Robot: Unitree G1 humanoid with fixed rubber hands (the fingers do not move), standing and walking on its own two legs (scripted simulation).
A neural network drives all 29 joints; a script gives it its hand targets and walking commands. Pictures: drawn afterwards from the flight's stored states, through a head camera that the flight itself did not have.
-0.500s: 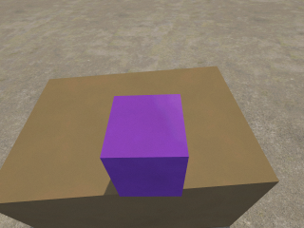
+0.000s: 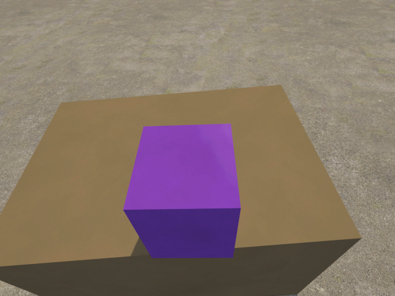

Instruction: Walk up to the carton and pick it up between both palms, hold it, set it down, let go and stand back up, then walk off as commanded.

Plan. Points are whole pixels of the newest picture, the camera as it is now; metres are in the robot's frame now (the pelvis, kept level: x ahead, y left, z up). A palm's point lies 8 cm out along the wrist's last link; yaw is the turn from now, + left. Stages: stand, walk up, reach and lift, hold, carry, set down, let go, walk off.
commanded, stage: walk off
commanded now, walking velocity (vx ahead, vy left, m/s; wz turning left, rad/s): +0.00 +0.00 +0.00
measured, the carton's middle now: (189, 194) +0.36 +0.06 -0.02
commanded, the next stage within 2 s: none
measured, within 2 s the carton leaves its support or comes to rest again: neither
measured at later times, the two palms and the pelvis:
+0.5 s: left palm out of the picture +0.04 +0.32 -0.13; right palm out of the picture +0.01 -0.30 -0.10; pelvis -0.08 +0.02 -0.02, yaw -1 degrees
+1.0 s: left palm out of the picture -0.08 +0.34 -0.09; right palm out of the picture -0.14 -0.31 -0.12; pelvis -0.22 +0.02 -0.03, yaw +0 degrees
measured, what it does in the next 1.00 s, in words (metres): walks backwards: right foot, then left foot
